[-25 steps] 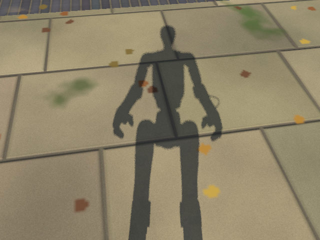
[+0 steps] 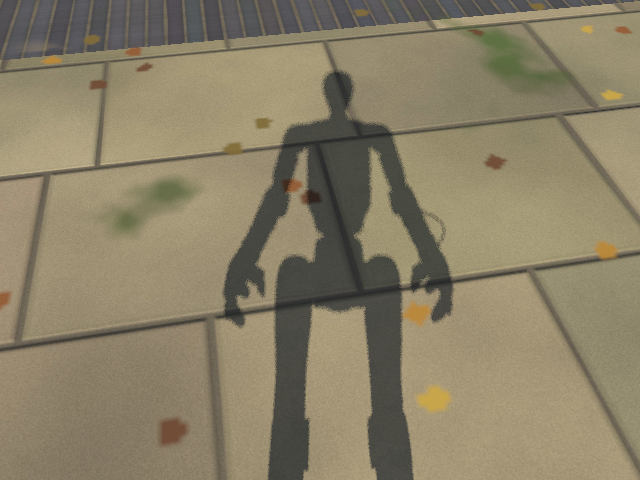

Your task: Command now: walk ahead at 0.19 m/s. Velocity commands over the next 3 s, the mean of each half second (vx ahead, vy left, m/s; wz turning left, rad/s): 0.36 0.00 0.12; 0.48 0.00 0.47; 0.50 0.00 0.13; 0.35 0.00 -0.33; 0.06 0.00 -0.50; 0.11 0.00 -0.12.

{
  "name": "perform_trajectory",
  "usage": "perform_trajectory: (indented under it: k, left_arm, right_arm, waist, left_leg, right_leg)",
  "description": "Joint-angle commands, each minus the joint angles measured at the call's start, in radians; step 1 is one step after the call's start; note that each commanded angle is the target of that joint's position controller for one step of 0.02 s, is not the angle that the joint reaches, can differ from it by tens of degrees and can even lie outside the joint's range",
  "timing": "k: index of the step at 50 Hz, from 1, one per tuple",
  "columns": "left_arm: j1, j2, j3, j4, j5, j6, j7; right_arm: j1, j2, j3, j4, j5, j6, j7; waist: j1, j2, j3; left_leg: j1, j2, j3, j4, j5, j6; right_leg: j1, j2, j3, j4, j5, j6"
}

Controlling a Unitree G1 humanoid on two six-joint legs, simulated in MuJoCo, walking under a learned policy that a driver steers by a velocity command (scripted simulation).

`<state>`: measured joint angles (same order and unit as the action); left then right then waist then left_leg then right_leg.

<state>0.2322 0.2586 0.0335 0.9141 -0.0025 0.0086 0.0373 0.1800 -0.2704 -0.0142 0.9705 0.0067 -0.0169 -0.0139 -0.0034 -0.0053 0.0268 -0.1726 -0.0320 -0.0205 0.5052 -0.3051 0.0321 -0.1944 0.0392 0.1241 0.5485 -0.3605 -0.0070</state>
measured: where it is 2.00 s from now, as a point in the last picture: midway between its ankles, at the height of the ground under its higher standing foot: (247, 311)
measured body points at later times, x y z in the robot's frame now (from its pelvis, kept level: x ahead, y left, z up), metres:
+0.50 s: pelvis +0.16 -0.04 +0.00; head +0.18 -0.05 +0.45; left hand +0.10 +0.22 -0.13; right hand +0.35 -0.27 -0.12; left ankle +0.32 +0.13 -0.69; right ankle +0.03 -0.14 -0.74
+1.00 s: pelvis +0.44 +0.04 +0.01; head +0.47 +0.06 +0.46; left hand +0.55 +0.34 -0.08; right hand +0.59 -0.21 -0.10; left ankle +0.38 +0.09 -0.74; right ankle +0.69 -0.08 -0.68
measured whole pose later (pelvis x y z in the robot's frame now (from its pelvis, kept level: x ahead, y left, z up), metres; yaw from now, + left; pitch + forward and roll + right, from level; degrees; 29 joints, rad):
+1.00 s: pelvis +0.44 +0.04 +0.01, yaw +20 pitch +1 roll +1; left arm 0.09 0.30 0.04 0.72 0.01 -0.11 0.01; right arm 0.31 -0.28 -0.05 0.80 0.02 -0.07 0.00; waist -0.07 -0.04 0.03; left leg -0.12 -0.14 -0.11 0.32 -0.21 0.10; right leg -0.66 -0.11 0.10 0.64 0.08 0.06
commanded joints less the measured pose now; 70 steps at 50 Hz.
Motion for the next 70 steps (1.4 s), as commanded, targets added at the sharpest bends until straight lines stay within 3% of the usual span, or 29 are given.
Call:
perform_trajectory:
  k: [1, 4, 8, 9, 10, 11, 13, 18, 26, 30, 32, 33, 34, 35, 36, 37, 38, 43, 47, 52, 55, 57, 58, 59, 60, 61, 63, 66, 70]
  left_arm:
    - [-0.076, 0.086, 0.017, -0.078, -0.017, -0.047, -0.004]
    - [-0.077, 0.102, 0.023, -0.079, -0.025, -0.084, -0.026]
    - [0.119, 0.095, 0.040, 0.030, -0.017, -0.095, -0.040]
    - [0.209, 0.123, 0.050, 0.051, -0.018, -0.093, -0.036]
    - [0.300, 0.235, 0.073, 0.055, -0.020, -0.093, -0.034]
    - [0.294, 0.221, 0.063, 0.056, -0.004, -0.105, -0.046]
    - [0.163, 0.139, 0.038, 0.013, -0.002, -0.125, -0.050]
    - [0.181, 0.105, 0.020, 0.020, 0.014, -0.110, -0.040]
    - [0.210, 0.148, 0.024, 0.036, 0.002, -0.109, -0.016]
    - [0.166, 0.189, 0.038, 0.011, 0.006, -0.079, -0.006]
    - [0.146, 0.200, 0.040, -0.015, 0.014, -0.057, 0.004]
    - [0.168, 0.170, 0.025, -0.046, 0.032, -0.068, 0.004]
    - [0.253, 0.028, -0.015, -0.076, 0.022, -0.104, -0.024]
    - [0.138, 0.140, 0.009, -0.101, -0.011, -0.151, -0.040]
    - [0.051, 0.173, 0.019, -0.143, -0.045, -0.170, -0.044]
    - [0.027, 0.161, 0.017, -0.150, -0.035, -0.178, -0.035]
    - [0.033, 0.165, 0.028, -0.144, -0.013, -0.170, -0.024]
    - [0.006, 0.124, 0.028, -0.197, 0.028, -0.118, -0.016]
    - [-0.140, 0.079, 0.009, -0.240, 0.023, -0.127, -0.022]
    - [-0.267, 0.107, 0.011, -0.291, 0.001, -0.146, -0.049]
    - [-0.235, 0.138, 0.023, -0.301, -0.001, -0.153, -0.058]
    - [-0.040, 0.189, 0.049, -0.255, 0.005, -0.158, -0.051]
    - [0.128, 0.251, 0.065, -0.238, 0.018, -0.157, -0.045]
    - [0.221, 0.293, 0.086, -0.190, 0.011, -0.141, -0.054]
    - [0.226, 0.195, 0.061, -0.191, -0.012, -0.135, -0.059]
    - [0.156, 0.153, 0.047, -0.202, -0.012, -0.129, -0.056]
    - [0.060, 0.133, 0.036, -0.214, 0.005, -0.120, -0.057]
    - [0.039, 0.118, 0.031, -0.205, 0.006, -0.127, -0.062]
    - [0.064, 0.161, 0.045, -0.177, -0.004, -0.123, -0.053]
  right_arm:
    - [0.056, -0.213, -0.049, -0.016, 0.011, -0.020, -0.012]
    - [0.043, -0.204, -0.054, -0.030, 0.011, -0.040, -0.011]
    - [-0.024, -0.172, -0.045, -0.062, 0.024, -0.029, -0.003]
    - [-0.037, -0.113, -0.026, -0.073, 0.013, -0.035, 0.004]
    - [-0.045, -0.052, -0.008, -0.114, 0.001, -0.052, 0.008]
    - [-0.062, -0.107, -0.023, -0.131, 0.025, -0.067, 0.007]
    - [-0.025, -0.139, -0.032, -0.110, 0.050, -0.084, 0.020]
    - [-0.046, -0.079, -0.031, -0.106, 0.026, -0.074, 0.050]
    - [-0.280, -0.034, -0.002, -0.249, 0.017, -0.067, 0.071]
    - [-0.196, -0.099, -0.035, -0.271, 0.021, -0.066, 0.091]
    - [0.084, -0.186, -0.088, -0.209, 0.027, -0.053, 0.079]
    - [0.228, -0.263, -0.114, -0.188, 0.023, -0.036, 0.055]
    - [0.186, -0.287, -0.115, -0.223, 0.022, -0.036, 0.051]
    - [0.177, -0.213, -0.096, -0.216, 0.013, -0.042, 0.049]
    - [0.139, -0.178, -0.088, -0.221, 0.004, -0.052, 0.046]
    - [0.068, -0.163, -0.083, -0.235, 0.004, -0.065, 0.051]
    - [0.013, -0.137, -0.076, -0.253, -0.001, -0.072, 0.052]
    - [0.018, -0.155, -0.081, -0.265, 0.005, -0.072, 0.029]
    - [0.095, -0.159, -0.080, -0.242, 0.012, -0.062, 0.010]
    - [0.200, -0.161, -0.075, -0.197, 0.016, -0.052, 0.010]
    - [0.211, -0.174, -0.079, -0.187, 0.008, -0.038, 0.006]
    - [0.181, -0.151, -0.067, -0.197, 0.003, -0.034, 0.008]
    - [0.193, -0.108, -0.047, -0.222, -0.017, -0.039, 0.010]
    - [0.321, -0.041, -0.028, -0.218, 0.009, -0.055, 0.015]
    - [0.271, -0.128, -0.041, -0.215, 0.023, -0.063, 0.015]
    - [0.164, -0.171, -0.055, -0.237, 0.033, -0.066, 0.016]
    - [0.074, -0.143, -0.053, -0.262, 0.007, -0.070, 0.018]
    - [0.119, -0.091, -0.048, -0.250, 0.005, -0.057, 0.021]
    - [0.013, -0.060, -0.035, -0.287, -0.007, -0.055, 0.019]
  waist:
    - [-0.034, 0.186, 0.125]
    - [-0.022, 0.153, 0.116]
    - [0.079, 0.093, 0.019]
    - [0.112, -0.020, -0.009]
    - [0.126, -0.277, -0.048]
    - [0.116, -0.243, -0.006]
    - [0.054, -0.111, 0.086]
    - [0.054, -0.087, 0.054]
    - [0.086, -0.052, 0.130]
    - [-0.008, -0.106, 0.011]
    - [-0.150, -0.098, -0.154]
    - [-0.178, 0.053, -0.262]
    - [-0.067, 0.271, -0.390]
    - [-0.129, 0.142, -0.360]
    - [-0.108, 0.098, -0.210]
    - [-0.051, -0.028, -0.103]
    - [-0.011, -0.044, -0.074]
    - [0.030, 0.025, -0.007]
    - [-0.043, 0.049, -0.008]
    - [-0.101, 0.073, 0.000]
    - [-0.066, 0.107, -0.009]
    - [0.040, 0.093, -0.131]
    - [0.098, -0.007, -0.292]
    - [0.067, -0.301, -0.400]
    - [0.095, -0.210, -0.328]
    - [0.100, -0.119, -0.174]
    - [0.054, -0.019, -0.034]
    - [0.005, -0.081, -0.040]
    - [0.021, -0.062, -0.009]
  left_leg:
    - [-0.036, 0.313, -0.449, -0.353, -0.543, 0.200]
    - [-0.002, 0.351, -0.454, -0.363, -0.372, 0.215]
    - [-0.202, 0.167, -0.163, -0.196, -0.141, 0.110]
    - [-0.289, 0.101, -0.081, -0.001, -0.083, 0.066]
    - [-0.468, -0.010, 0.040, 0.314, -0.146, -0.001]
    - [-0.577, -0.002, -0.037, 0.514, -0.278, 0.004]
    - [-0.667, 0.098, -0.085, 0.620, -0.105, 0.045]
    - [-0.620, 0.118, -0.056, 0.519, 0.150, 0.013]
    - [-0.475, 0.075, 0.061, 0.104, 0.369, 0.007]
    - [-0.340, -0.008, 0.127, 0.093, 0.230, 0.086]
    - [0.035, -0.058, 0.111, 0.060, 0.227, 0.146]
    - [0.334, 0.118, -0.172, 0.046, 0.158, 0.206]
    - [0.616, 0.370, -0.786, -0.119, -0.087, 0.420]
    - [0.572, 0.351, -0.811, -0.228, -0.146, 0.373]
    - [0.435, 0.318, -0.647, -0.245, -0.091, 0.325]
    - [0.251, 0.271, -0.529, -0.267, 0.045, 0.298]
    - [0.138, 0.229, -0.442, -0.275, 0.146, 0.279]
    - [-0.125, 0.151, -0.284, -0.336, 0.318, 0.284]
    - [-0.140, 0.086, -0.180, -0.309, 0.291, 0.207]
    - [0.033, 0.166, -0.261, -0.231, 0.256, 0.193]
    - [0.154, 0.222, -0.318, -0.153, 0.390, 0.171]
    - [0.127, 0.150, -0.258, 0.062, 0.623, 0.130]
    - [-0.044, 0.079, -0.200, 0.340, 0.446, 0.091]
    - [-0.408, -0.074, -0.103, 0.657, -0.140, 0.019]
    - [-0.549, -0.030, -0.167, 0.762, -0.260, 0.022]
    - [-0.605, 0.017, -0.148, 0.787, -0.173, 0.023]
    - [-0.572, 0.093, -0.086, 0.690, -0.041, 0.009]
    - [-0.470, 0.130, -0.055, 0.589, 0.011, -0.014]
    - [-0.496, 0.145, -0.029, 0.369, 0.156, -0.047]
  right_leg:
    - [-0.240, -0.003, -0.099, 0.144, -0.101, -0.016]
    - [-0.283, -0.078, -0.078, 0.196, -0.130, -0.035]
    - [0.196, -0.002, -0.169, -0.102, 0.146, -0.029]
    - [0.302, -0.099, -0.013, -0.174, 0.068, -0.057]
    - [0.412, -0.320, 0.376, -0.325, -0.074, -0.174]
    - [0.355, -0.422, 0.586, -0.395, -0.205, -0.278]
    - [0.319, -0.362, 0.406, -0.402, -0.187, -0.229]
    - [0.292, -0.252, 0.018, -0.410, 0.384, -0.142]
    - [0.197, -0.262, -0.197, -0.473, 0.490, -0.136]
    - [0.351, -0.296, -0.259, -0.221, 1.109, -0.095]
    - [0.230, -0.262, -0.287, 0.171, 1.177, -0.053]
    - [-0.030, -0.200, -0.287, 0.497, 0.745, -0.022]
    - [-0.437, 0.035, -0.157, 0.878, -0.160, 0.035]
    - [-0.538, -0.015, 0.025, 0.934, -0.153, -0.008]
    - [-0.576, -0.062, 0.005, 0.887, -0.072, -0.034]
    - [-0.538, -0.105, -0.007, 0.786, -0.004, -0.033]
    - [-0.474, -0.139, -0.010, 0.700, 0.030, -0.024]
    - [-0.392, -0.164, -0.053, 0.469, 0.142, 0.063]
    - [-0.330, -0.122, -0.087, 0.129, 0.455, 0.075]
    - [-0.349, -0.091, -0.079, -0.029, 0.468, 0.035]
    - [-0.328, -0.074, -0.084, -0.071, 0.312, -0.016]
    - [-0.036, -0.074, -0.095, -0.111, 0.339, -0.085]
    - [0.265, -0.243, 0.083, -0.059, 0.380, -0.169]
    - [0.577, -0.424, 0.505, -0.153, 0.139, -0.312]
    - [0.555, -0.432, 0.603, -0.233, -0.058, -0.284]
    - [0.432, -0.398, 0.470, -0.255, -0.052, -0.243]
    - [0.210, -0.319, 0.290, -0.306, 0.167, -0.226]
    - [0.101, -0.256, 0.155, -0.365, 0.332, -0.224]
    - [0.072, -0.241, 0.049, -0.414, 0.435, -0.232]
Next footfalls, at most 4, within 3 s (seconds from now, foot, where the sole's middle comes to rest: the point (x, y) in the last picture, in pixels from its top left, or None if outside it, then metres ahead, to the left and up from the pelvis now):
0.64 left None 0.42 0.10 -0.77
1.14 right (336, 387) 0.74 -0.01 -0.77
1.66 left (198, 329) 0.91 0.33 -0.77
2.14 right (284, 274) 1.08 0.12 -0.77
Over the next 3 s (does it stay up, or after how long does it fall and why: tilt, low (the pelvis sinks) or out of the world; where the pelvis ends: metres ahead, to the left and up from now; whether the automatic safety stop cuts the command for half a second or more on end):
stays up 1.01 0.25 0.00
